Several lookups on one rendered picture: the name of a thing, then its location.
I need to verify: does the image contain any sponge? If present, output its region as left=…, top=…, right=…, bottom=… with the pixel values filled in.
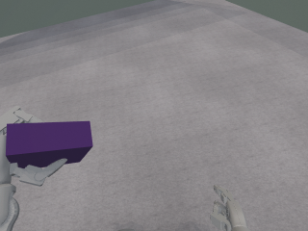
left=6, top=121, right=93, bottom=168

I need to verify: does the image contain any robot left forearm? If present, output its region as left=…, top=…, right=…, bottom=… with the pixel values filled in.
left=0, top=183, right=20, bottom=231

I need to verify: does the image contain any left robot hand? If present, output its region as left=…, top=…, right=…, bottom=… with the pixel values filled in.
left=0, top=106, right=67, bottom=187

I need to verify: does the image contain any right robot hand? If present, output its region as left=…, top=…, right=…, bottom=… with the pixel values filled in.
left=210, top=185, right=248, bottom=231

